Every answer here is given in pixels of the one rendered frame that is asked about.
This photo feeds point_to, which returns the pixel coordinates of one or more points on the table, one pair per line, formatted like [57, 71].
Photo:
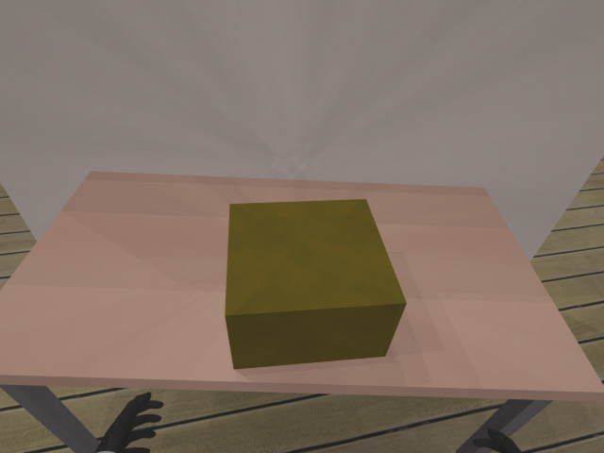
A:
[127, 289]

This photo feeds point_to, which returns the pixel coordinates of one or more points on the robot left hand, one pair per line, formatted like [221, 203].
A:
[119, 434]

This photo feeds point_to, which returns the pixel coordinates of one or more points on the carton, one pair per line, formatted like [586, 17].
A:
[308, 281]

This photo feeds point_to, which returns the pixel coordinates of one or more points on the robot right hand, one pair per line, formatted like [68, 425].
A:
[498, 442]

